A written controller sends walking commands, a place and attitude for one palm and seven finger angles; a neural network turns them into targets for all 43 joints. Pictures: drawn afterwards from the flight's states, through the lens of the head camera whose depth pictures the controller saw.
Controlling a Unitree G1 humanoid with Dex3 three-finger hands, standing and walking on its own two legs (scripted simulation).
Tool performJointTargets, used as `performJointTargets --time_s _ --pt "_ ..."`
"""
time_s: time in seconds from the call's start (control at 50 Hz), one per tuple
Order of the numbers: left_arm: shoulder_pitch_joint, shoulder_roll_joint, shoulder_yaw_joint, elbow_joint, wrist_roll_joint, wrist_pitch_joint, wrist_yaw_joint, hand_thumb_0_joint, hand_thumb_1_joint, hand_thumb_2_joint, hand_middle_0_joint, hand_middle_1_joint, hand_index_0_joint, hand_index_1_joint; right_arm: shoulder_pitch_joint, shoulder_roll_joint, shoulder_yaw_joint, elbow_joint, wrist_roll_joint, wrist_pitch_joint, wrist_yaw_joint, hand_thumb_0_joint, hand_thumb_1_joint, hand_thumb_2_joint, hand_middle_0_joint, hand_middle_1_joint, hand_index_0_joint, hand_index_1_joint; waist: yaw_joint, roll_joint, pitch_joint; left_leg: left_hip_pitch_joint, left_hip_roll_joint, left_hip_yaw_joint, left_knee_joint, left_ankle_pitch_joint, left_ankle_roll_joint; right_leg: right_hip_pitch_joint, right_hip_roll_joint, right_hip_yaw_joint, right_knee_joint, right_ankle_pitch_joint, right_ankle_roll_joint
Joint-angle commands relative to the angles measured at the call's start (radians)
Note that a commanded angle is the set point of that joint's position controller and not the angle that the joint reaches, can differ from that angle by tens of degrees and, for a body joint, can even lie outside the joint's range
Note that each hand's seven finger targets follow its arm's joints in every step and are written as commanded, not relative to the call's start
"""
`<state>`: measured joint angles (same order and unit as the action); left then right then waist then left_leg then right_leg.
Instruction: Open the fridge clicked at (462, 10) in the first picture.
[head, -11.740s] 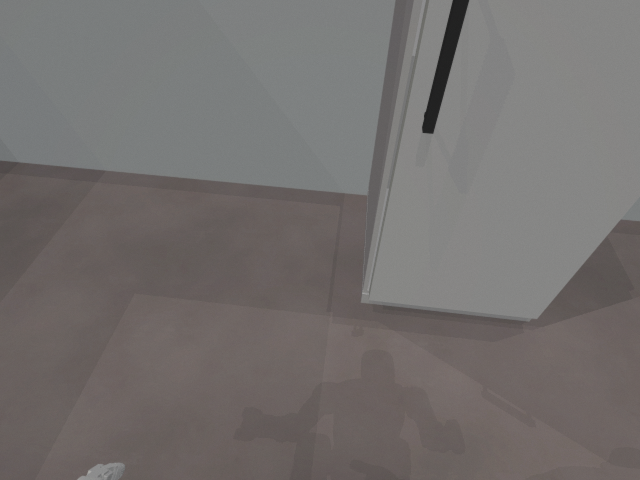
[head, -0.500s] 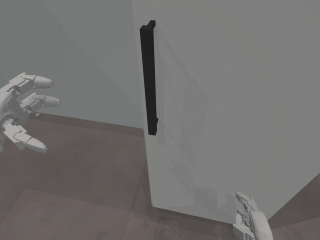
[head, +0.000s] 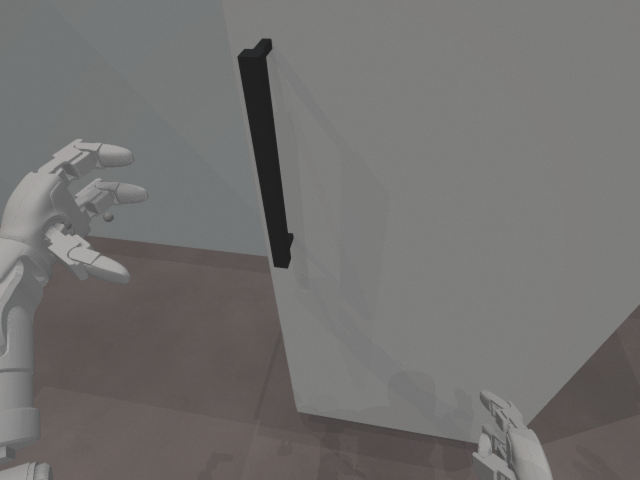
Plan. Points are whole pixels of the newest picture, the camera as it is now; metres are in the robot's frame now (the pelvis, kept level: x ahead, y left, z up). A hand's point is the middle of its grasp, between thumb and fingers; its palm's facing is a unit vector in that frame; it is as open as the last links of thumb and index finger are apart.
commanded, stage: move the hooked fingers beside the handle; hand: left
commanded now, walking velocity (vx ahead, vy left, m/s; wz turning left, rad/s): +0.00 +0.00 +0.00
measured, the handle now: (274, 171) +0.43 +0.10 +0.20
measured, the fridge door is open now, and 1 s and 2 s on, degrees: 0 0 0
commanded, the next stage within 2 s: feel for the door with the fingertips in 1.72 s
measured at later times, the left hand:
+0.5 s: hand (159, 201) +0.34 +0.21 +0.21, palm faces -0.07 -1.00 -0.06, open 14.0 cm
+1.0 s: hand (217, 186) +0.39 +0.16 +0.21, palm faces -0.08 -1.00 -0.03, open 14.0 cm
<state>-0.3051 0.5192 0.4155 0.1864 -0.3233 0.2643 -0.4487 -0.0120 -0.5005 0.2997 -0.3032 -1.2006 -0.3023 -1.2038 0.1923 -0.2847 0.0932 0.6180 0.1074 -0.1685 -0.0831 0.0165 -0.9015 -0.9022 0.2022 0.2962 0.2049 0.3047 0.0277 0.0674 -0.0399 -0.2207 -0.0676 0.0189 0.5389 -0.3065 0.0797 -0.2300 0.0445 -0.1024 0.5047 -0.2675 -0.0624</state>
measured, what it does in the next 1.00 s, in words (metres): stands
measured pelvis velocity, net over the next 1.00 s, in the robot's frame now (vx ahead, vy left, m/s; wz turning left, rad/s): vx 0.01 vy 0.00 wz -0.02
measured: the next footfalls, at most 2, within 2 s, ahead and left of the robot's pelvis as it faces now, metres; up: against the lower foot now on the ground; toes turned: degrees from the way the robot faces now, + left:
none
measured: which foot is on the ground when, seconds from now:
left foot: down 0.00-1.00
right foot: down 0.00-1.00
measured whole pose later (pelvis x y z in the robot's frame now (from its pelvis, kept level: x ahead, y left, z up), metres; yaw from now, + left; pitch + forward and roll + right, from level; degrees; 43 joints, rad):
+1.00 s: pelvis +0.01 +0.00 +0.00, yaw -1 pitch +0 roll +0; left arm -0.47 0.33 0.21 0.24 -0.26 0.27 -0.20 -0.01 -0.50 0.30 -0.30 -1.20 -0.30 -1.20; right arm 0.20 -0.26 0.08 0.64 0.10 -0.09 -0.07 0.02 -0.90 -0.90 0.20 0.30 0.20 0.30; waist 0.00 0.05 -0.03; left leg -0.17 -0.08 0.04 0.46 -0.28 0.08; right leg -0.21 0.04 -0.08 0.47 -0.26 -0.06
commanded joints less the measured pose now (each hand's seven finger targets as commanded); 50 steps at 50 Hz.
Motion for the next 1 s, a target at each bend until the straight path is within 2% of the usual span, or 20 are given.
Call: performJointTargets --time_s 0.0,0.06,0.14,0.22,0.26,0.3,0.32,0.34,0.36,0.38,0.46,0.48,0.56,0.58,0.64,0.72,0.78,0.88,0.94,0.98 --pt "-0.394 0.266 0.066 -0.215 -0.015 -0.076 0.019 0.000 -0.500 0.300 -0.300 -1.200 -0.300 -1.200 -0.154 -0.104 -0.052 -0.176 0.001 -0.064 -0.008 0.000 -0.900 -0.900 0.200 0.300 0.200 0.300 -0.008 0.034 -0.222 0.076 0.074 -0.110 -0.065 0.253 -0.044 0.049 -0.080 0.102 -0.055 0.233 0.024" --pt "-0.362 0.261 0.074 -0.247 -0.016 -0.079 0.029 0.000 -0.500 0.300 -0.300 -1.200 -0.300 -1.200 -0.152 -0.104 -0.055 -0.181 -0.002 -0.064 -0.004 0.000 -0.900 -0.900 0.200 0.300 0.200 0.300 0.004 0.007 -0.262 0.090 0.075 -0.106 -0.062 0.298 -0.044 0.080 -0.080 0.103 -0.046 0.283 0.026" --pt "-0.323 0.253 0.081 -0.178 -0.013 -0.056 0.052 0.000 -0.500 0.300 -0.300 -1.200 -0.300 -1.200 -0.141 -0.109 -0.061 -0.166 -0.001 -0.053 0.000 0.000 -0.900 -0.900 0.200 0.300 0.200 0.300 0.005 -0.050 -0.202 0.055 0.079 -0.097 -0.062 0.265 -0.041 0.066 -0.082 0.109 -0.061 0.261 0.031" --pt "-0.383 0.235 0.054 -0.206 -0.001 -0.046 0.071 0.000 -0.500 0.300 -0.300 -1.200 -0.300 -1.200 -0.153 -0.103 -0.058 -0.176 0.001 -0.047 -0.002 0.000 -0.900 -0.900 0.200 0.300 0.200 0.300 -0.003 0.000 -0.216 0.069 0.072 -0.094 -0.067 0.251 -0.040 0.047 -0.079 0.104 -0.054 0.245 0.029" --pt "-0.413 0.243 0.056 -0.201 0.002 -0.051 0.079 0.000 -0.500 0.300 -0.300 -1.200 -0.300 -1.200 -0.153 -0.105 -0.058 -0.169 0.001 -0.039 -0.002 0.000 -0.900 -0.900 0.200 0.300 0.200 0.300 -0.009 -0.027 -0.217 0.055 0.074 -0.088 -0.061 0.249 -0.037 0.068 -0.086 0.123 -0.064 0.253 0.033" --pt "-0.479 0.191 -0.002 -0.224 0.004 -0.064 0.083 0.000 -0.500 0.300 -0.300 -1.200 -0.300 -1.200 -0.154 -0.096 -0.056 -0.170 0.002 -0.042 -0.006 0.000 -0.900 -0.900 0.200 0.300 0.200 0.300 -0.022 0.006 -0.225 0.090 0.074 -0.094 -0.067 0.248 -0.037 0.045 -0.080 0.108 -0.060 0.243 0.030" --pt "-0.459 0.227 0.040 -0.218 0.004 -0.069 0.091 0.000 -0.500 0.300 -0.300 -1.200 -0.300 -1.200 -0.150 -0.098 -0.059 -0.171 0.000 -0.045 -0.008 0.000 -0.900 -0.900 0.200 0.300 0.200 0.300 -0.010 0.014 -0.240 0.095 0.072 -0.097 -0.069 0.250 -0.040 0.052 -0.078 0.105 -0.058 0.239 0.028" --pt "-0.440 0.208 0.015 -0.217 0.006 -0.073 0.092 0.000 -0.500 0.300 -0.300 -1.200 -0.300 -1.200 -0.148 -0.099 -0.058 -0.164 -0.002 -0.041 -0.006 0.000 -0.900 -0.900 0.200 0.300 0.200 0.300 -0.011 -0.011 -0.234 0.096 0.077 -0.095 -0.068 0.266 -0.039 0.063 -0.081 0.109 -0.066 0.249 0.027" --pt "-0.472 0.190 -0.003 -0.237 0.008 -0.077 0.093 0.000 -0.500 0.300 -0.300 -1.200 -0.300 -1.200 -0.154 -0.097 -0.055 -0.168 0.000 -0.041 -0.006 0.000 -0.900 -0.900 0.200 0.300 0.200 0.300 -0.014 0.025 -0.236 0.101 0.073 -0.095 -0.074 0.259 -0.040 0.055 -0.080 0.107 -0.063 0.246 0.026" --pt "-0.516 0.126 -0.068 -0.231 0.008 -0.080 0.095 0.000 -0.500 0.300 -0.300 -1.200 -0.300 -1.200 -0.155 -0.091 -0.051 -0.163 0.003 -0.043 -0.007 0.000 -0.900 -0.900 0.200 0.300 0.200 0.300 -0.031 0.023 -0.215 0.114 0.074 -0.103 -0.079 0.249 -0.042 0.025 -0.077 0.096 -0.063 0.233 0.025" --pt "-0.482 0.135 -0.052 -0.167 0.015 -0.058 0.124 0.000 -0.500 0.300 -0.300 -1.200 -0.300 -1.200 -0.137 -0.101 -0.057 -0.150 0.001 -0.032 -0.007 0.000 -0.900 -0.900 0.200 0.300 0.200 0.300 -0.021 -0.031 -0.203 0.101 0.076 -0.107 -0.094 0.238 -0.044 0.024 -0.074 0.092 -0.072 0.216 0.024" --pt "-0.520 0.090 -0.096 -0.175 0.016 -0.055 0.129 0.000 -0.500 0.300 -0.300 -1.200 -0.300 -1.200 -0.143 -0.097 -0.055 -0.151 0.001 -0.031 -0.006 0.000 -0.900 -0.900 0.200 0.300 0.200 0.300 -0.029 -0.026 -0.199 0.105 0.075 -0.110 -0.097 0.235 -0.046 0.015 -0.075 0.088 -0.068 0.212 0.024" --pt "-0.538 0.135 -0.055 -0.195 0.032 -0.053 0.171 0.000 -0.500 0.300 -0.300 -1.200 -0.300 -1.200 -0.147 -0.096 -0.057 -0.156 -0.002 -0.017 -0.003 0.000 -0.900 -0.900 0.200 0.300 0.200 0.300 -0.014 -0.031 -0.242 0.117 0.075 -0.103 -0.101 0.263 -0.047 0.053 -0.075 0.093 -0.070 0.231 0.021" --pt "-0.570 0.089 -0.095 -0.191 0.032 -0.053 0.177 0.000 -0.500 0.300 -0.300 -1.200 -0.300 -1.200 -0.151 -0.088 -0.054 -0.156 -0.003 -0.016 -0.003 0.000 -0.900 -0.900 0.200 0.300 0.200 0.300 -0.022 -0.020 -0.239 0.123 0.073 -0.101 -0.102 0.259 -0.047 0.045 -0.075 0.092 -0.070 0.230 0.022" --pt "-0.541 0.103 -0.072 -0.173 0.035 -0.065 0.196 0.000 -0.500 0.300 -0.300 -1.200 -0.300 -1.200 -0.137 -0.090 -0.055 -0.150 -0.008 -0.012 0.000 0.000 -0.900 -0.900 0.200 0.300 0.200 0.300 -0.011 -0.057 -0.251 0.131 0.080 -0.104 -0.106 0.294 -0.052 0.066 -0.072 0.089 -0.070 0.250 0.019" --pt "-0.551 0.045 -0.113 -0.180 0.042 -0.064 0.209 0.000 -0.500 0.300 -0.300 -1.200 -0.300 -1.200 -0.134 -0.086 -0.055 -0.151 -0.008 -0.007 0.004 0.000 -0.900 -0.900 0.200 0.300 0.200 0.300 -0.016 -0.015 -0.261 0.160 0.077 -0.100 -0.103 0.354 -0.064 0.058 -0.072 0.082 -0.056 0.297 0.017" --pt "-0.540 0.017 -0.136 -0.135 0.044 -0.042 0.221 0.000 -0.500 0.300 -0.300 -1.200 -0.300 -1.200 -0.124 -0.091 -0.059 -0.144 -0.005 0.010 0.006 0.000 -0.900 -0.900 0.200 0.300 0.200 0.300 -0.025 -0.065 -0.219 0.127 0.078 -0.093 -0.109 0.321 -0.057 0.047 -0.070 0.083 -0.068 0.288 0.022" --pt "-0.645 0.009 -0.155 -0.189 0.058 -0.058 0.253 0.000 -0.500 0.300 -0.300 -1.200 -0.300 -1.200 -0.123 -0.085 -0.062 -0.143 -0.010 0.021 0.004 0.000 -0.900 -0.900 0.200 0.300 0.200 0.300 -0.035 -0.029 -0.265 0.171 0.080 -0.094 -0.107 0.356 -0.060 0.053 -0.070 0.085 -0.068 0.298 0.019" --pt "-0.580 0.077 -0.086 -0.192 0.058 -0.080 0.266 0.000 -0.500 0.300 -0.300 -1.200 -0.300 -1.200 -0.115 -0.086 -0.065 -0.144 -0.015 0.024 0.006 0.000 -0.900 -0.900 0.200 0.300 0.200 0.300 -0.011 -0.057 -0.305 0.173 0.085 -0.092 -0.106 0.398 -0.063 0.109 -0.069 0.091 -0.067 0.335 0.019" --pt "-0.594 0.052 -0.104 -0.190 0.058 -0.082 0.262 0.000 -0.500 0.300 -0.300 -1.200 -0.300 -1.200 -0.118 -0.085 -0.062 -0.144 -0.015 0.028 0.006 0.000 -0.900 -0.900 0.200 0.300 0.200 0.300 -0.018 -0.050 -0.296 0.169 0.080 -0.083 -0.110 0.411 -0.060 0.120 -0.072 0.091 -0.065 0.365 0.019"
